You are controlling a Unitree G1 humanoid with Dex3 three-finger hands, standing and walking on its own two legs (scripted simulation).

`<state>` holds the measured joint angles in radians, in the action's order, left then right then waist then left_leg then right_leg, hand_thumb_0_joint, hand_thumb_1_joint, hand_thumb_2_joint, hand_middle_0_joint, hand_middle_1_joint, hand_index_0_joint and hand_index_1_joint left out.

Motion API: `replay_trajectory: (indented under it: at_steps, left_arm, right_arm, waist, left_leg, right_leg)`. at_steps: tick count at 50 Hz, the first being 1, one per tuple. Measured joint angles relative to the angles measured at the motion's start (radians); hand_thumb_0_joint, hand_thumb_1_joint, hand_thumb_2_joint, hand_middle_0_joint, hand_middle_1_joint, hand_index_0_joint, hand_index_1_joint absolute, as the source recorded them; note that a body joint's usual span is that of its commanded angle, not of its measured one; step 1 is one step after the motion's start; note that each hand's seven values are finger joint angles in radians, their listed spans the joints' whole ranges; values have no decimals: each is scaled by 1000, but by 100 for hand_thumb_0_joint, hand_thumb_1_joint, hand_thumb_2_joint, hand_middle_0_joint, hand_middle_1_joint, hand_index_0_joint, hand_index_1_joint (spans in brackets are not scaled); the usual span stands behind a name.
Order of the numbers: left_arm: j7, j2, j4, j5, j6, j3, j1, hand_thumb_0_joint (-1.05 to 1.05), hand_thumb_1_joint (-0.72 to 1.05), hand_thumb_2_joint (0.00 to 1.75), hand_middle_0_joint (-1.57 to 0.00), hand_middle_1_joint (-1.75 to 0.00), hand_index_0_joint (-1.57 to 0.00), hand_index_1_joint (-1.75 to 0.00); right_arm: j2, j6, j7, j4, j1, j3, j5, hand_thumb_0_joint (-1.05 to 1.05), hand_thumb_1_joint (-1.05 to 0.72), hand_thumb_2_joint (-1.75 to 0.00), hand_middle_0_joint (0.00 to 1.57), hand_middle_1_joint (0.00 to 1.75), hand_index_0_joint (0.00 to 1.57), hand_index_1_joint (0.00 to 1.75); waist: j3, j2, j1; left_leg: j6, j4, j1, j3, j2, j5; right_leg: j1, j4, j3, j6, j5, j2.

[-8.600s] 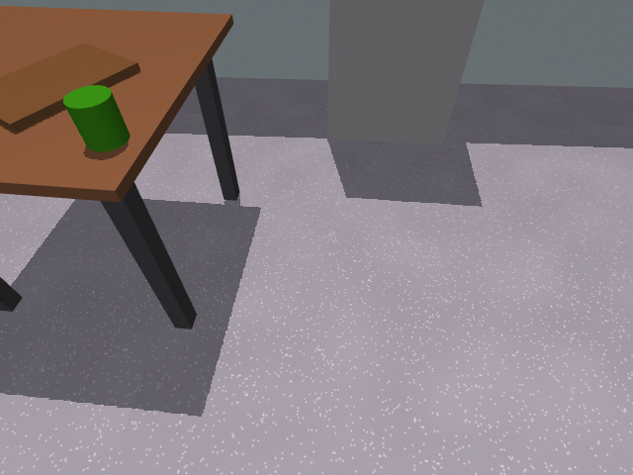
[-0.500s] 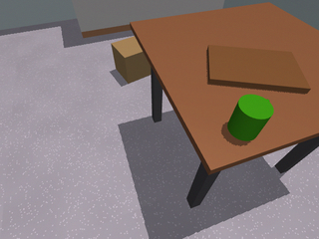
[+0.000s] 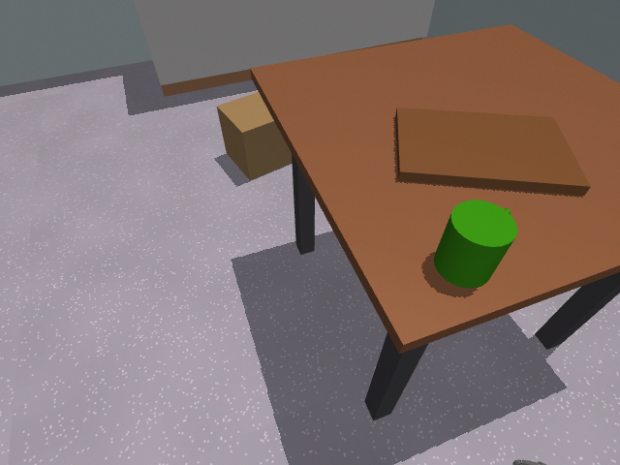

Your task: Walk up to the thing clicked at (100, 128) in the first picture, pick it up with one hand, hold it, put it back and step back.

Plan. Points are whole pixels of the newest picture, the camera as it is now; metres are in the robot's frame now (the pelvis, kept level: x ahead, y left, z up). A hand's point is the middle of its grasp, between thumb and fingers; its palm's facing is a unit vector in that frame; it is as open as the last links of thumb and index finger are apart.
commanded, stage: walk up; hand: right
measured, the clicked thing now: (479, 239) +0.44 -0.24 +0.02
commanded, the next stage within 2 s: stand in 0.44 s
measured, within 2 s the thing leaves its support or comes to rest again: neither
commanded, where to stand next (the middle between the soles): +0.06 -0.01 m, yaw -2 degrees
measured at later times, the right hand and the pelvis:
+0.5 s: hand out of the picture +0.07 -0.25 -0.16, palm faces +0.00 +0.95 -0.32, open 7.4 cm; pelvis +0.00 +0.00 +0.00, yaw +0 degrees
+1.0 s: hand out of the picture +0.09 -0.26 -0.16, palm faces -0.02 +0.94 -0.34, open 7.4 cm; pelvis +0.01 -0.01 +0.00, yaw +0 degrees
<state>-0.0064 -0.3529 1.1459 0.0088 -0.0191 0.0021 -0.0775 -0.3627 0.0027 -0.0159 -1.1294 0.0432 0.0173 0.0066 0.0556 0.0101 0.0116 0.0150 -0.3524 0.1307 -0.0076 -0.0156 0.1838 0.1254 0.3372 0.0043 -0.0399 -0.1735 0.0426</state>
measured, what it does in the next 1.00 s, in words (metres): stands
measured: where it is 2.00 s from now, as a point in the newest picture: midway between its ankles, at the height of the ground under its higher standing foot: outside the picture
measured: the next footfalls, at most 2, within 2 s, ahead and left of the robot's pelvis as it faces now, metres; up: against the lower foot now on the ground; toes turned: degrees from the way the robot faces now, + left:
none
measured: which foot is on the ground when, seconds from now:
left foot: down 0.00-1.00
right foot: down 0.00-1.00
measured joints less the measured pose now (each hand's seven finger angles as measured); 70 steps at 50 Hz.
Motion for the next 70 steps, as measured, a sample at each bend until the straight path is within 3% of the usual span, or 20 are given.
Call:
replay_trajectory:
  at_steps: [27, 70]
  left_arm:
    - [3, 4, -5, 3, 7, -7, -7, 0, 90, 90, -21, -30, -21, -30]
    - [5, 3, -22, 2, 6, 1, -24, 0, 90, 90, -21, -30, -21, -30]
  right_arm:
    - [15, 3, 2, -20, 53, -6, 6, 0, -90, -90, 20, 30, 21, 30]
    - [5, 2, 5, -8, 53, -15, 3, 0, -90, -90, 20, 30, 21, 30]
  waist:
    - [-5, -4, -17]
    - [-7, -2, -14]
  left_leg:
    - [3, 26, -15, 7, -2, -6]
    - [14, 34, -28, -1, -17, 7]
  right_leg:
    - [-5, -12, 7, 2, 1, -2]
    - [-26, -31, -3, 13, -8, -16]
